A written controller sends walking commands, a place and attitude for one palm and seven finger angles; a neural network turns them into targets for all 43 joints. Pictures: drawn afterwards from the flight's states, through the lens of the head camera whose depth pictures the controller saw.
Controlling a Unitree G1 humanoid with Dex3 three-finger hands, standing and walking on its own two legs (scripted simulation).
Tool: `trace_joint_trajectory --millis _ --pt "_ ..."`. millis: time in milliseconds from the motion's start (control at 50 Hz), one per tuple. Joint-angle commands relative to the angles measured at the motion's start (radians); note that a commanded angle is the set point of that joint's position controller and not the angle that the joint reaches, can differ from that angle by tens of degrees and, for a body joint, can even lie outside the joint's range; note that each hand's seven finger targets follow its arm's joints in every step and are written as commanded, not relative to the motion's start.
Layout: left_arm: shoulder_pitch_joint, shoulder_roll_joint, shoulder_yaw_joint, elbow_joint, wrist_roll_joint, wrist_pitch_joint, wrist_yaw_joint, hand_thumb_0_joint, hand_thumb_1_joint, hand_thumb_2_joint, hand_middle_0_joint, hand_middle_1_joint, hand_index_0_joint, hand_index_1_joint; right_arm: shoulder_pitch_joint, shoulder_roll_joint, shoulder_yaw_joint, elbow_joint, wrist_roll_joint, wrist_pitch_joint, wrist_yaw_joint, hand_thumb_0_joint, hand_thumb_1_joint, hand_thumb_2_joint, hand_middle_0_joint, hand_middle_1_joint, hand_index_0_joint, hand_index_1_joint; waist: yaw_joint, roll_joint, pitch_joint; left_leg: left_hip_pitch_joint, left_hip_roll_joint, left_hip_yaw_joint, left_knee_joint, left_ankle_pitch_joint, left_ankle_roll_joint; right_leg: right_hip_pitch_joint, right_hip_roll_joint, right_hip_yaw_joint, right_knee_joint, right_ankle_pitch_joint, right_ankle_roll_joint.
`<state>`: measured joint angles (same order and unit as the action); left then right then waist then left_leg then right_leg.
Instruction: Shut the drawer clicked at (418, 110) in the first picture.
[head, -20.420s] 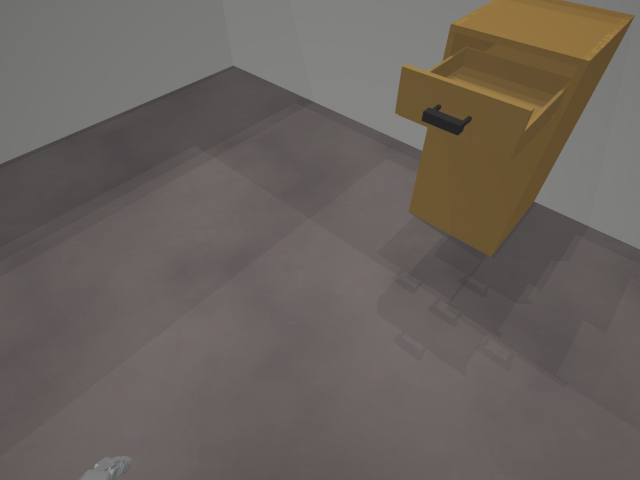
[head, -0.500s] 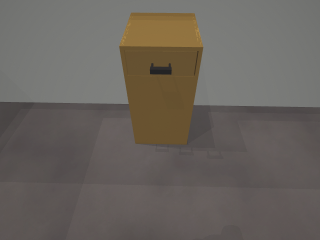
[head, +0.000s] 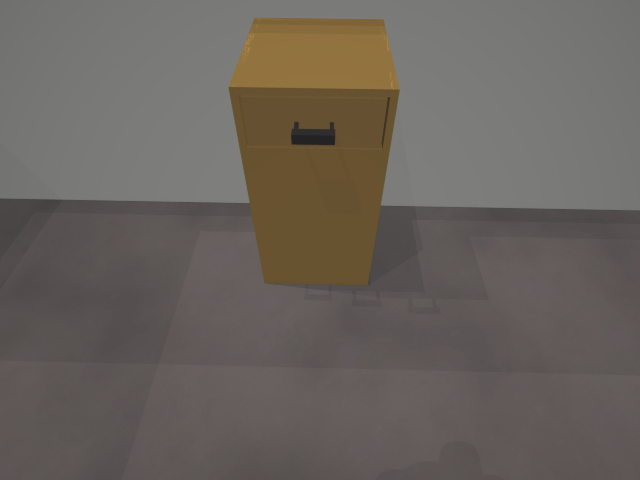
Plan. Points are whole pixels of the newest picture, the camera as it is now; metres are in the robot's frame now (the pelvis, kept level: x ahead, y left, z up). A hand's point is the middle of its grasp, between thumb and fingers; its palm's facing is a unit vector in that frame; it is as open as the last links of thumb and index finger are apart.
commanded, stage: look to check the result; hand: left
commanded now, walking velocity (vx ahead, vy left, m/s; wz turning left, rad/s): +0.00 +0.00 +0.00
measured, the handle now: (313, 131) +0.89 +0.07 -0.06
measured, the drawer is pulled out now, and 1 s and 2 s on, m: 0.00 0.00 0.00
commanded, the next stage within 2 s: stand and wait in 0.30 s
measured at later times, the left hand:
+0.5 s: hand out of the picture -0.01 +0.14 -0.17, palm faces +0.06 -0.98 -0.17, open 7.4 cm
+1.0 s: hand out of the picture -0.01 +0.14 -0.17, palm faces +0.06 -0.98 -0.18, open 7.4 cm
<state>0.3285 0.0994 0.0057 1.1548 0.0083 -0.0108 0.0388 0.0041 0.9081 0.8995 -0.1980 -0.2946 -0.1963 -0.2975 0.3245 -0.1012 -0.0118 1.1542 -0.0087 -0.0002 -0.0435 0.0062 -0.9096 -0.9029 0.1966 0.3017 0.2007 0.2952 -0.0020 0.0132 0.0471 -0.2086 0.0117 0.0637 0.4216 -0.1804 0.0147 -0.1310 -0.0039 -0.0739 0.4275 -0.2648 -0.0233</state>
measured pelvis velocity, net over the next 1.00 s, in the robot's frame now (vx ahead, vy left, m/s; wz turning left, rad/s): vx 0.02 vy -0.02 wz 0.01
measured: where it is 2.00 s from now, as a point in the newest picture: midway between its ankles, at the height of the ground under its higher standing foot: outside the picture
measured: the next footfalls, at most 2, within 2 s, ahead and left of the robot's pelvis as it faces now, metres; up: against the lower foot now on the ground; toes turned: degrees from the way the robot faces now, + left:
none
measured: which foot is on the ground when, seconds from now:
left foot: down 0.00-1.00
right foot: down 0.00-1.00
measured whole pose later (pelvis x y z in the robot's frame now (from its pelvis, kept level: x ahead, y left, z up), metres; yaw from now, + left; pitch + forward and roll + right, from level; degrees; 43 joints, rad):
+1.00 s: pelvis +0.02 -0.02 +0.00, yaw +0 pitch -2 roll +0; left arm 0.30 0.11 0.01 1.15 0.01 -0.02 0.04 0.00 0.91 0.90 -0.20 -0.29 -0.20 -0.30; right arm 0.29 -0.12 -0.01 1.16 -0.01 0.00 -0.05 0.01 -0.91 -0.90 0.20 0.30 0.20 0.30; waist 0.00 0.01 0.05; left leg -0.18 0.03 0.05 0.40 -0.19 -0.01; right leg -0.09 0.02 -0.09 0.40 -0.28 -0.05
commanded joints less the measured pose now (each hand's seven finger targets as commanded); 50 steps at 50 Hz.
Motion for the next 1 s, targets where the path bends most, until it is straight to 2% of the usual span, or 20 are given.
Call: trace_joint_trajectory --millis 0,60,140,300,340,440,500,540,680,720,820,880,940,980 --pt "0.084 0.093 0.018 -0.013 -0.002 -0.007 0.008 0.0 0.9 0.9 -0.2 -0.3 -0.2 -0.3 0.083 -0.064 -0.01 -0.012 -0.005 -0.004 0.0 0.0 -0.9 -0.9 0.2 0.3 0.2 0.3 -0.006 -0.005 0.066 0.027 0.083 -0.088 -0.071 0.058 0.022 -0.097 -0.1 0.094 -0.123 0.046 -0.028" --pt "0.086 0.092 0.019 -0.014 -0.001 -0.008 0.009 0.0 0.9 0.9 -0.2 -0.3 -0.2 -0.3 0.083 -0.069 -0.012 -0.015 -0.004 -0.004 0.0 0.0 -0.9 -0.9 0.2 0.3 0.2 0.3 -0.005 -0.02 0.066 0.029 0.085 -0.087 -0.069 0.057 0.022 -0.098 -0.098 0.096 -0.126 0.044 -0.028" --pt "0.08 0.09 0.018 -0.013 -0.002 -0.007 0.008 0.0 0.9 0.9 -0.2 -0.3 -0.2 -0.3 0.075 -0.067 -0.011 -0.014 -0.006 -0.003 0.0 0.0 -0.9 -0.9 0.2 0.3 0.2 0.3 -0.007 0.002 0.082 0.028 0.082 -0.087 -0.074 0.046 0.02 -0.107 -0.098 0.1 -0.13 0.036 -0.029" --pt "0.076 0.091 0.02 -0.018 -0.003 -0.009 0.007 0.0 0.9 0.9 -0.2 -0.3 -0.2 -0.3 0.07 -0.069 -0.011 -0.015 -0.006 -0.004 -0.001 0.0 -0.9 -0.9 0.2 0.3 0.2 0.3 -0.005 -0.021 0.067 0.035 0.085 -0.087 -0.067 0.07 0.019 -0.09 -0.099 0.098 -0.132 0.061 -0.029" --pt "0.074 0.091 0.02 -0.018 -0.002 -0.01 0.007 0.0 0.9 0.9 -0.2 -0.3 -0.2 -0.3 0.069 -0.07 -0.011 -0.014 -0.006 -0.006 -0.002 0.0 -0.9 -0.9 0.2 0.3 0.2 0.3 -0.005 0.0 0.059 0.042 0.086 -0.088 -0.07 0.08 0.019 -0.085 -0.099 0.1 -0.129 0.073 -0.029" --pt "0.071 0.095 0.022 -0.017 -0.003 -0.008 0.007 0.0 0.9 0.9 -0.2 -0.3 -0.2 -0.3 0.067 -0.072 -0.009 -0.01 -0.006 -0.008 -0.003 0.0 -0.9 -0.9 0.2 0.3 0.2 0.3 -0.003 -0.003 0.061 0.042 0.089 -0.088 -0.074 0.095 0.019 -0.074 -0.1 0.092 -0.125 0.086 -0.028" --pt "0.07 0.098 0.024 -0.017 -0.003 -0.01 0.007 0.0 0.9 0.9 -0.2 -0.3 -0.2 -0.3 0.068 -0.073 -0.01 -0.011 -0.005 -0.007 -0.004 0.0 -0.9 -0.9 0.2 0.3 0.2 0.3 -0.002 -0.024 0.061 0.041 0.088 -0.088 -0.069 0.103 0.017 -0.066 -0.101 0.09 -0.128 0.098 -0.028" --pt "0.07 0.098 0.022 -0.018 -0.004 -0.009 0.007 0.0 0.9 0.9 -0.2 -0.3 -0.2 -0.3 0.063 -0.075 -0.01 -0.01 -0.005 -0.006 -0.003 0.0 -0.9 -0.9 0.2 0.3 0.2 0.3 -0.002 -0.006 0.066 0.044 0.087 -0.086 -0.069 0.093 0.016 -0.073 -0.102 0.093 -0.133 0.087 -0.029" --pt "0.062 0.103 0.024 -0.019 -0.003 -0.009 0.007 0.0 0.9 0.9 -0.2 -0.3 -0.2 -0.3 0.061 -0.076 -0.011 -0.009 -0.005 -0.004 -0.003 0.0 -0.9 -0.9 0.2 0.3 0.2 0.3 -0.004 -0.008 0.069 0.042 0.087 -0.084 -0.067 0.084 0.013 -0.074 -0.102 0.093 -0.141 0.073 -0.031" --pt "0.064 0.105 0.024 -0.018 -0.003 -0.01 0.006 0.0 0.9 0.9 -0.2 -0.3 -0.2 -0.3 0.062 -0.079 -0.011 -0.01 -0.005 -0.004 -0.003 0.0 -0.9 -0.9 0.2 0.3 0.2 0.3 -0.004 -0.022 0.062 0.044 0.087 -0.085 -0.065 0.093 0.014 -0.066 -0.103 0.094 -0.141 0.088 -0.031" --pt "0.063 0.11 0.025 -0.02 -0.004 -0.012 0.007 0.0 0.9 0.9 -0.2 -0.3 -0.2 -0.3 0.058 -0.083 -0.011 -0.01 -0.005 -0.005 -0.004 0.0 -0.9 -0.9 0.2 0.3 0.2 0.3 -0.005 -0.022 0.057 0.048 0.088 -0.082 -0.062 0.107 0.012 -0.058 -0.105 0.093 -0.139 0.12 -0.029" --pt "0.065 0.109 0.024 -0.019 -0.003 -0.013 0.008 0.0 0.9 0.9 -0.2 -0.3 -0.2 -0.3 0.054 -0.083 -0.012 -0.01 -0.005 -0.006 -0.005 0.0 -0.9 -0.9 0.2 0.3 0.2 0.3 -0.005 0.0 0.048 0.058 0.091 -0.081 -0.059 0.122 0.012 -0.053 -0.104 0.096 -0.134 0.149 -0.03" --pt "0.063 0.113 0.026 -0.018 -0.004 -0.014 0.007 0.0 0.9 0.9 -0.2 -0.3 -0.2 -0.3 0.048 -0.087 -0.012 -0.01 -0.004 -0.007 -0.006 0.0 -0.9 -0.9 0.2 0.3 0.2 0.3 -0.003 -0.014 0.047 0.058 0.09 -0.08 -0.06 0.133 0.011 -0.041 -0.107 0.09 -0.13 0.183 -0.027" --pt "0.061 0.11 0.025 -0.019 -0.003 -0.013 0.007 0.0 0.9 0.9 -0.2 -0.3 -0.2 -0.3 0.047 -0.091 -0.012 -0.011 -0.004 -0.006 -0.007 0.0 -0.9 -0.9 0.2 0.3 0.2 0.3 -0.004 -0.015 0.051 0.057 0.091 -0.083 -0.06 0.126 0.011 -0.045 -0.106 0.093 -0.134 0.166 -0.027"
